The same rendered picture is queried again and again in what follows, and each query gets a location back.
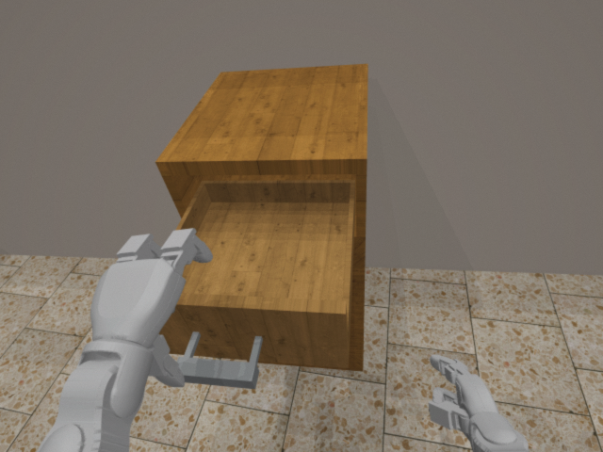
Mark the cabinet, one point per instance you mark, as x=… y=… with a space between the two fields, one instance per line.
x=277 y=125

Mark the drawer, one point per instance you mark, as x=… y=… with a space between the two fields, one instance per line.
x=281 y=269

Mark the right robot forearm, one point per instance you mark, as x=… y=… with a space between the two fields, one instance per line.
x=492 y=432

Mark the handle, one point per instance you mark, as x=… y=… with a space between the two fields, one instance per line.
x=219 y=372

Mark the left robot hand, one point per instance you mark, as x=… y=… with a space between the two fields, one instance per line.
x=136 y=296

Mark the right robot hand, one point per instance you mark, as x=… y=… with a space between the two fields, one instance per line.
x=451 y=410

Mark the left robot forearm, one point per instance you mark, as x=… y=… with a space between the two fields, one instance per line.
x=101 y=398

